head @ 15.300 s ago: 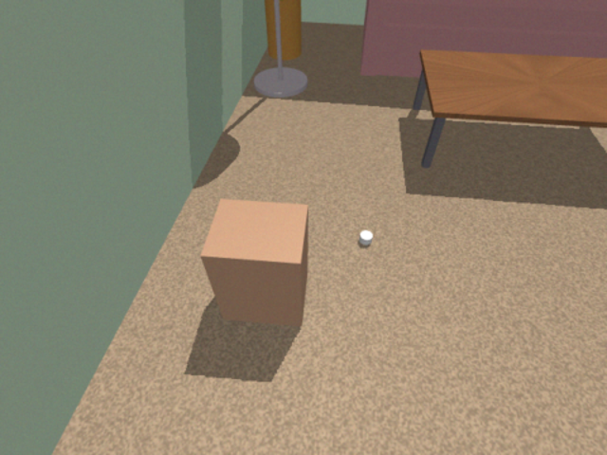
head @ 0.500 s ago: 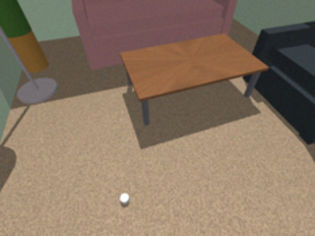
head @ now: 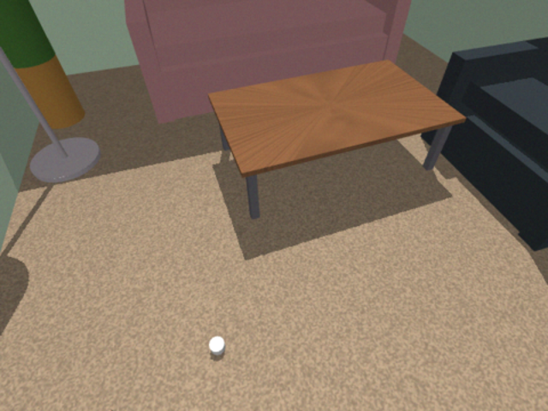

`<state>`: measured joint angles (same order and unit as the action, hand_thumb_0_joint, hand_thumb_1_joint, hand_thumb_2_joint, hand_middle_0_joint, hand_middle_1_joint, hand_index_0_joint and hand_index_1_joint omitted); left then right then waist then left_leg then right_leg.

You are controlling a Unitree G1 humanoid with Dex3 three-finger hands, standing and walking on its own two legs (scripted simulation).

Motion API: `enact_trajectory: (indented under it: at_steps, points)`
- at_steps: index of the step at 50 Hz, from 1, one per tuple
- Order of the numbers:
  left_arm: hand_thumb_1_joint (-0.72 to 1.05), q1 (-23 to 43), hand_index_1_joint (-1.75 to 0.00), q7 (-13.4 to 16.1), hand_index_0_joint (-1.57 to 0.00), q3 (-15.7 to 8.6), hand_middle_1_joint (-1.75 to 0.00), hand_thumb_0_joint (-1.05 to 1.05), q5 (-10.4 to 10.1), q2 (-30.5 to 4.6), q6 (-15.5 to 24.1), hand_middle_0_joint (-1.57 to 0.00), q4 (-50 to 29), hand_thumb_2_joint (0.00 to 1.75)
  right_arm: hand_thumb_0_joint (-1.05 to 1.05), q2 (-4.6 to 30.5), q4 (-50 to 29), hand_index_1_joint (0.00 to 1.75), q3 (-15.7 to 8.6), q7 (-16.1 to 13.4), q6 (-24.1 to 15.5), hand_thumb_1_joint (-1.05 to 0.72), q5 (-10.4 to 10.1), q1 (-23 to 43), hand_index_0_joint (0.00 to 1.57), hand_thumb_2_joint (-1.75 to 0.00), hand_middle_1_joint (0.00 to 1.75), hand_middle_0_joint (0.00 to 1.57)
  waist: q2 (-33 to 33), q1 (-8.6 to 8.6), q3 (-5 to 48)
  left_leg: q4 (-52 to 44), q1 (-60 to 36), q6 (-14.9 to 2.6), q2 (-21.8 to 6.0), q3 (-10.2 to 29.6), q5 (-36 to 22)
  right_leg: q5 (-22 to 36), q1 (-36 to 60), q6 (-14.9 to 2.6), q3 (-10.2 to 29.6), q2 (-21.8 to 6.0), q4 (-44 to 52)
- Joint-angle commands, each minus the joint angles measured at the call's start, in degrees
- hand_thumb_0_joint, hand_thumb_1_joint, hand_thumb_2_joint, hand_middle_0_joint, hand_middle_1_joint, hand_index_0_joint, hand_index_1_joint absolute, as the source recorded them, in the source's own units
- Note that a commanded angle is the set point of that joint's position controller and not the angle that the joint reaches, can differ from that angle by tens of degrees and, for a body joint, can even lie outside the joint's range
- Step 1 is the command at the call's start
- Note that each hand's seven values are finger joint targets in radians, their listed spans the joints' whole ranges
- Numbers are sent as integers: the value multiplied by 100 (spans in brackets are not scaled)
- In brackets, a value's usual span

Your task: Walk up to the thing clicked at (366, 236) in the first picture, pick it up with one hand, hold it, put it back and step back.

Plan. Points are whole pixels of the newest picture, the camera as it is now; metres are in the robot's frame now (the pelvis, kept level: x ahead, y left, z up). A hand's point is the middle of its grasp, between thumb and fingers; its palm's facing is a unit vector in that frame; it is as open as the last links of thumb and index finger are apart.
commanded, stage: stand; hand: left
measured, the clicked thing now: (217, 345) +0.48 +0.24 -0.77
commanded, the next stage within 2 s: walk up in 0.74 s
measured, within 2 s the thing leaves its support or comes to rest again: neither
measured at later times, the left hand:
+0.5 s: hand out of the picture +0.06 +0.25 -0.16, palm faces -0.03 -0.94 -0.35, open 7.4 cm
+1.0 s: hand out of the picture +0.08 +0.26 -0.16, palm faces -0.01 -0.94 -0.34, open 7.4 cm
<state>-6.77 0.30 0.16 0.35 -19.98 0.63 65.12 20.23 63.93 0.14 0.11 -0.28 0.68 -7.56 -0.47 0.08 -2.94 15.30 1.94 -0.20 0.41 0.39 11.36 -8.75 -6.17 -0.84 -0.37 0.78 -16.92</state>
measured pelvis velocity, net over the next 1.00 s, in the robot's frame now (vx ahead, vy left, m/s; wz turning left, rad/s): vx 0.02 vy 0.00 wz -0.02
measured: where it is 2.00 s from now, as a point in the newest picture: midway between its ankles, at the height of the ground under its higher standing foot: outside the picture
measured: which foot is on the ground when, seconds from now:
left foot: down 0.00-1.00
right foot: down 0.00-1.00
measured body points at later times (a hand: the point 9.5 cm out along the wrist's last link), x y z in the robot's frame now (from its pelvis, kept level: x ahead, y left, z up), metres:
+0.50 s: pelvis +0.00 +0.00 +0.00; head +0.01 +0.00 +0.45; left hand +0.07 +0.30 -0.13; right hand +0.06 -0.30 -0.14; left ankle -0.03 +0.12 -0.75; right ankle +0.01 -0.11 -0.75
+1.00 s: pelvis +0.02 +0.00 +0.00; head +0.02 +0.00 +0.45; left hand +0.08 +0.31 -0.14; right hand +0.07 -0.30 -0.13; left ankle -0.03 +0.12 -0.75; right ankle +0.01 -0.11 -0.75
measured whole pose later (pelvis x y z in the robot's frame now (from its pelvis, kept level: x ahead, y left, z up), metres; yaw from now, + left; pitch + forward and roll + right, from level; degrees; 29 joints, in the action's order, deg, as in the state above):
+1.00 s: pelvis +0.02 +0.00 +0.00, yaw -1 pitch -2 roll +0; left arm -9.3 -0.7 -1.8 0.8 -20.0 0.3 62.8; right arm 20.3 61.0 -1.3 0.3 -1.3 1.6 -11.0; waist -0.2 -0.4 -1.9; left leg 19.4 2.2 -0.5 0.0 -0.6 15.2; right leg -12.2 -6.8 -1.0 0.6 1.3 -21.0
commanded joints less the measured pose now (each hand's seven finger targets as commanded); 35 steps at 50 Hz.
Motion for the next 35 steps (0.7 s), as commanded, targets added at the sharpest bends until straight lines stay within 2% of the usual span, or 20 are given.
enact_trajectory:
  at_steps: [1, 11, 17, 19, 22, 25, 28, 31, 35]
  points:
    - [90, 201, -30, 49, -20, -235, -30, 0, 5, -1270, 148, -20, -348, 90, 0, 1180, -296, 30, -216, -90, -153, -90, -6, 174, 20, -90, 30, 20, 60, 6, 398, -186, 177, -100, -801, 547, -890, 951, 180, -98, 655, -819, 144]
    - [90, 168, -30, 62, -20, -210, -30, 0, 10, -1249, 161, -20, -348, 90, 0, 1198, -287, 30, -227, -78, -135, -90, -15, 151, 20, -90, 30, 20, 82, -1, 409, -143, 207, -109, -797, 554, -851, 985, 221, -94, 655, -828, 167]
    - [90, 178, -30, 53, -20, -220, -30, 0, 13, -1296, 148, -20, -340, 90, 0, 1168, -261, 30, -223, -65, -121, -90, -3, 82, 20, -90, 30, 20, 92, 4, 245, -212, 410, -114, -769, 568, -427, 436, 103, -96, 696, -812, 248]
    - [90, 145, -30, 48, -20, -204, -30, 0, 11, -1265, 156, -20, -343, 90, 0, 1189, -261, 30, -226, -62, -131, -90, -3, 81, 20, -90, 30, 20, 20, 4, 289, -200, 401, -129, -773, 569, -442, 547, 145, -91, 709, -827, 242]
    - [90, 156, -30, 41, -20, -205, -30, 0, 11, -1257, 160, -20, -348, 90, 0, 1187, -281, 30, -225, -74, -156, -90, -8, 128, 20, -90, 30, 20, -21, -5, 458, -154, 229, -126, -813, 568, -774, 958, 214, -110, 690, -848, 130]
    - [90, 153, -30, 47, -20, -195, -30, 0, 9, -1250, 167, -20, -355, 90, 0, 1204, -265, 30, -237, -74, -155, -90, -24, 112, 20, -90, 30, 20, 64, -3, 517, -130, 158, -106, -813, 563, -978, 1133, 265, -104, 658, -830, 131]
    - [90, 134, -30, 54, -20, -188, -30, 0, 6, -1237, 173, -20, -343, 90, 0, 1197, -271, 30, -235, -77, -143, -90, -24, 122, 20, -90, 30, 20, 81, 1, 467, -106, 196, -115, -806, 554, -978, 1181, 290, -94, 649, -841, 141]
    - [90, 146, -30, 57, -20, -198, -30, 0, -1, -1263, 164, -20, -333, 90, 0, 1178, -261, 30, -224, -72, -132, -90, -15, 106, 20, -90, 30, 20, 95, -6, 298, -172, 327, -105, -784, 572, -718, 846, 199, -91, 665, -823, 207]
    - [90, 177, -30, 53, -20, -207, -30, 0, 9, -1273, 145, -20, -353, 90, 0, 1195, -264, 30, -224, -77, -145, -90, -6, 73, 20, -90, 30, 20, -2, 2, 354, -200, 323, -105, -809, 567, -763, 834, 228, -123, 668, -834, 144]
